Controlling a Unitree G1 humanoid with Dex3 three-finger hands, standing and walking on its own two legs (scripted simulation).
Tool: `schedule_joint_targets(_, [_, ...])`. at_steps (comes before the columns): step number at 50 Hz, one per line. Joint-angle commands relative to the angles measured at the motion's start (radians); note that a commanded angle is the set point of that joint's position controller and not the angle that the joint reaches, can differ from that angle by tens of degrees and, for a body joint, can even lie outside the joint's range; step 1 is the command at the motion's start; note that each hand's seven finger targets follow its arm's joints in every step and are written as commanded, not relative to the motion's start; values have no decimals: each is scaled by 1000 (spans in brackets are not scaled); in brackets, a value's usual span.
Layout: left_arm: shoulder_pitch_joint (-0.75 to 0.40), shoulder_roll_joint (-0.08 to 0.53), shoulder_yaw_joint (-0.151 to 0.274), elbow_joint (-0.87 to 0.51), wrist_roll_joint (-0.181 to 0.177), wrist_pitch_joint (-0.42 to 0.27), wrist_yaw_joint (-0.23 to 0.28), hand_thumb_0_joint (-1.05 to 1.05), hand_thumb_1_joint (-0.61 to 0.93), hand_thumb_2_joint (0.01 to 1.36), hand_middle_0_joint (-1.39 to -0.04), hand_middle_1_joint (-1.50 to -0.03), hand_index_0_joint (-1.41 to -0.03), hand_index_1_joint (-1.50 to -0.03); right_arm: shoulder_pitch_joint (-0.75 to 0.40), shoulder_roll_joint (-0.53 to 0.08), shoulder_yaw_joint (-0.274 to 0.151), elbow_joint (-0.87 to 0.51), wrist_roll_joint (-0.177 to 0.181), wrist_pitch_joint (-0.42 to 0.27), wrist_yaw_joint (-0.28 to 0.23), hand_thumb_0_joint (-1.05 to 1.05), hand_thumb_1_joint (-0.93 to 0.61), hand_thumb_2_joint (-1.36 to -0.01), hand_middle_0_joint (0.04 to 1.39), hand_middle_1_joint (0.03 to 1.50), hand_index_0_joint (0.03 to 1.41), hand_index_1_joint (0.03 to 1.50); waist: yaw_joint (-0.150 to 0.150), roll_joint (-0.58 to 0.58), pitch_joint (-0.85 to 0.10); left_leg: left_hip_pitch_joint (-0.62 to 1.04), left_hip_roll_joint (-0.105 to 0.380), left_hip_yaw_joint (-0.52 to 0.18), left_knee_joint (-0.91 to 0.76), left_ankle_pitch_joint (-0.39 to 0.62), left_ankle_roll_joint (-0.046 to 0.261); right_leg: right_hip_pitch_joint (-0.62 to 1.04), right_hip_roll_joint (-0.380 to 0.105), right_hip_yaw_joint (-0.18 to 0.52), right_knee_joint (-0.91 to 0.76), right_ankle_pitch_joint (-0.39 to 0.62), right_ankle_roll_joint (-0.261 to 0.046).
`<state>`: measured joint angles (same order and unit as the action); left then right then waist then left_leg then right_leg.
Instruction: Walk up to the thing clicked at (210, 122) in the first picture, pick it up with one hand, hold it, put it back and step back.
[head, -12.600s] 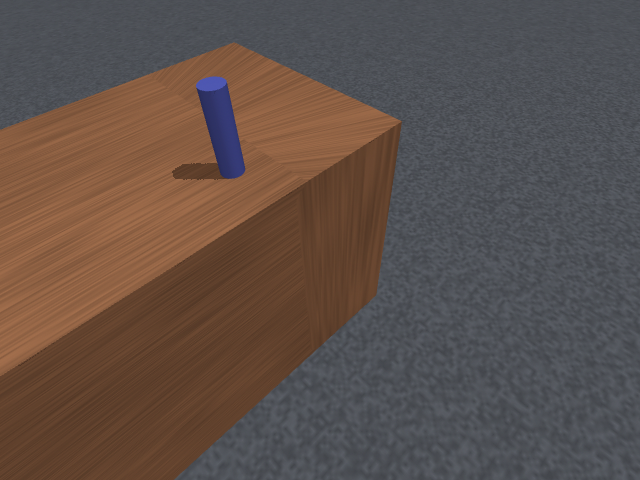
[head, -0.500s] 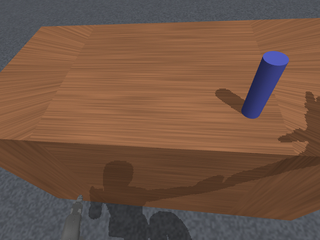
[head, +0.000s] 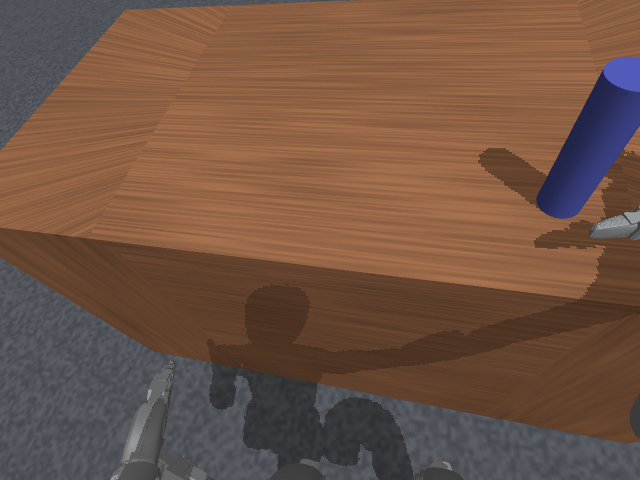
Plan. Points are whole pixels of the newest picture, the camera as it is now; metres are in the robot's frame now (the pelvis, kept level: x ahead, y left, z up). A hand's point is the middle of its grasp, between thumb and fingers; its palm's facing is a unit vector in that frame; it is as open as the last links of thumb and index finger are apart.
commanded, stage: close in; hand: right
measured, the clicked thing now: (590, 150) +0.49 -0.23 +0.11
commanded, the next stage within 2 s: rest palm in 0.52 s
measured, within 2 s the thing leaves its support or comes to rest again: leaves its support in 1.80 s
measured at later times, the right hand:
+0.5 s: hand (588, 176) +0.47 -0.23 +0.09, palm faces +0.22 +0.98 +0.03, open 17.5 cm
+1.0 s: hand (580, 166) +0.48 -0.23 +0.09, palm faces +0.23 +0.97 +0.00, open 16.3 cm
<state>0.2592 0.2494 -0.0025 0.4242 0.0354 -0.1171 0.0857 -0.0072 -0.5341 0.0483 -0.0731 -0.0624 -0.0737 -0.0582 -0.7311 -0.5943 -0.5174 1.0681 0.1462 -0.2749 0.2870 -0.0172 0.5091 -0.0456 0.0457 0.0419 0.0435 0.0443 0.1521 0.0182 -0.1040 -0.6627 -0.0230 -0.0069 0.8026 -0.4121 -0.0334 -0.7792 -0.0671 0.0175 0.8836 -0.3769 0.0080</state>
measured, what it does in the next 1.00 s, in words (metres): stands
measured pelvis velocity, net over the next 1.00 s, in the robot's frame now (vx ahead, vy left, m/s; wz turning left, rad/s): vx -0.01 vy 0.01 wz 0.00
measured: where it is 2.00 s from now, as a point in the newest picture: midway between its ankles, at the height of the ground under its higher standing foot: outside the picture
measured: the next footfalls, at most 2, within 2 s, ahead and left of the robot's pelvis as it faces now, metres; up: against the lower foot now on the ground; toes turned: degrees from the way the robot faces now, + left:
none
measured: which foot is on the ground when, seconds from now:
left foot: down 0.00-1.00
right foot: down 0.00-1.00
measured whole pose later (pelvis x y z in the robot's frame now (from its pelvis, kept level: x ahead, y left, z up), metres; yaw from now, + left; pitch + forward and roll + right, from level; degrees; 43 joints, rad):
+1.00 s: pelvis -0.01 +0.01 -0.01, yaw +0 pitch +17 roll +2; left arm 0.34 0.24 0.04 0.22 0.02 -0.03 -0.01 -0.01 -0.54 0.06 -0.06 -0.05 -0.06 -0.05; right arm -0.82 -0.50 -0.47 1.06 0.05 -0.27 0.09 -0.02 0.54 -0.02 0.36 0.16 0.35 0.16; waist 0.16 -0.01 -0.11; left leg -0.75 -0.02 -0.01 0.90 -0.44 -0.03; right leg -0.85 -0.07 0.01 0.95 -0.39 0.01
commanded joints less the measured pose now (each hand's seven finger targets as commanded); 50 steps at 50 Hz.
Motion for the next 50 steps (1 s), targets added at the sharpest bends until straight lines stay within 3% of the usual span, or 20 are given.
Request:
schedule_joint_targets(1, [44,141,63,-249,-7,-27,-4,0,-546,44,-59,-58,-61,-56,-472,-393,-66,-386,-25,-76,-69,0,551,-28,48,41,47,40,-76,-267,-606,148,-17,31,-69,432,37,491,35,-1,-57,502,-10])
schedule_joint_targets(3, [159,116,92,-111,-13,-5,-27,0,-532,37,-57,-62,-63,-56,-190,-149,30,-62,-18,-36,-75,0,566,-28,42,42,43,42,-34,-118,-285,76,-25,43,-75,387,32,324,39,-4,-77,394,-19])
schedule_joint_targets(4, [71,111,82,-173,-18,-8,-36,0,-529,34,-61,-63,-68,-56,-195,-102,53,-55,-14,-40,-84,0,566,-36,39,44,42,44,-16,-62,-236,59,-23,40,-78,354,29,267,36,-4,-85,333,-23])
schedule_joint_targets(6, [-6,160,128,-266,-14,-12,-35,0,-518,24,-60,-61,-69,-50,-449,-320,-39,-362,-40,-85,-117,0,581,-33,39,46,41,46,-47,-181,-401,72,-7,15,-61,325,34,316,33,-14,-77,308,-24])
schedule_joint_targets(7, [48,143,114,-257,-11,-6,-43,0,-524,31,-58,-59,-66,-51,-517,-334,-41,-414,-45,-91,-122,0,594,-40,33,48,37,48,-44,-236,-446,51,-14,21,-56,298,45,379,31,-10,-78,309,-16])
schedule_joint_targets(10, [49,66,68,-212,-17,-12,-61,0,-523,32,-59,-64,-67,-55,-351,-17,115,-142,-25,-65,-110,0,536,-48,38,46,39,46,6,-120,-264,-34,-24,40,-51,219,43,307,24,4,-79,221,-15])
schedule_joint_targets(11, [-15,95,79,-291,-19,-23,-58,0,-527,35,-60,-63,-67,-56,-360,-30,105,-159,-21,-70,-113,0,519,-51,40,46,41,46,8,-87,-336,-19,-21,40,-47,228,39,302,25,7,-73,217,-20])
schedule_joint_targets(12, [-20,165,140,-315,-16,-23,-47,0,-529,34,-59,-62,-66,-54,-493,-225,20,-358,-37,-91,-130,0,511,-55,39,47,39,47,-19,-176,-479,9,-15,32,-31,256,41,371,24,4,-62,259,-17])
schedule_joint_targets(13, [44,179,158,-288,-14,-13,-45,0,-535,38,-57,-60,-63,-54,-589,-288,5,-451,-47,-95,-140,0,522,-54,34,47,34,47,-10,-240,-530,-12,-17,34,-25,266,45,440,21,9,-57,304,-14])
schedule_joint_targets(16, [133,194,191,-221,-17,0,-51,0,-528,36,-54,-64,-64,-54,-424,-95,78,-235,-33,-47,-150,0,521,-61,27,49,27,49,19,-149,-411,-27,-23,42,-37,261,39,402,26,10,-55,278,-17])
schedule_joint_targets(19, [-10,178,165,-381,-29,-10,-50,0,-536,42,-51,-57,-57,-52,-589,-170,59,-428,-43,-64,-186,0,515,-48,37,46,36,46,1,-143,-560,35,-17,36,-32,295,35,411,27,3,-48,279,-24])
schedule_joint_targets(23, [70,108,94,-271,-27,10,-67,0,-526,37,-50,-59,-57,-51,-303,-12,99,-39,-59,-25,-200,0,501,-46,41,46,39,46,-11,-43,-273,-36,-22,46,-50,183,37,247,31,7,-81,160,-24])
schedule_joint_targets(25, [11,129,124,-352,-21,6,-64,0,-522,33,-48,-56,-56,-47,-531,-152,55,-322,-74,-67,-211,0,515,-41,43,46,40,46,-29,-167,-453,-5,-16,33,-26,217,43,331,28,1,-70,216,-15])
schedule_joint_targets(29, [43,123,115,-355,-21,12,-73,0,-510,26,-50,-61,-62,-48,-422,-97,57,-235,-66,-73,-220,0,547,-50,30,51,31,52,-32,-121,-397,35,-19,35,-23,228,41,287,36,-3,-67,210,-17])
schedule_joint_targets(31, [40,139,136,-403,-21,11,-67,0,-516,30,-49,-60,-59,-49,-518,-148,38,-346,-69,-97,-237,0,545,-54,29,54,30,54,-18,-133,-481,52,-16,21,-19,253,38,319,35,-9,-52,220,-21])
schedule_joint_targets(37, [121,143,144,-378,-16,22,-69,0,-574,69,-54,-53,-46,-62,-519,-111,78,-349,-84,-88,-242,0,526,0,183,53,178,53,3,-179,-492,-3,-21,31,-8,319,39,409,28,-5,-31,350,-15])
schedule_joint_targets(41, [96,110,110,-294,-13,27,-80,0,-564,64,-50,-54,-47,-58,-453,-65,82,-148,-86,-62,-229,0,569,0,385,158,379,159,14,-131,-327,-61,-17,26,-12,278,34,279,27,-6,-22,274,-22])
schedule_joint_targets(43, [15,137,129,-373,-14,17,-77,0,-556,57,-50,-54,-49,-54,-547,-154,41,-266,-90,-75,-227,0,576,0,412,169,406,171,-2,-139,-431,-15,-14,22,-3,275,35,288,27,-1,-25,251,-25])
schedule_joint_targets(46, [54,179,162,-433,-20,19,-74,0,-553,57,-47,-53,-48,-53,-509,-155,40,-249,-82,-66,-206,0,544,-34,467,226,462,228,4,-94,-531,70,-18,25,-7,334,26,325,30,-3,-15,290,-28])
schedule_joint_targets(50, [68,165,140,-421,-29,34,-77,0,-562,63,-47,-50,-45,-53,-519,-223,-2,-251,-72,-56,-188,0,509,-60,578,292,571,293,-3,-107,-543,89,-15,18,-6,387,19,317,36,-7,-9,335,-30])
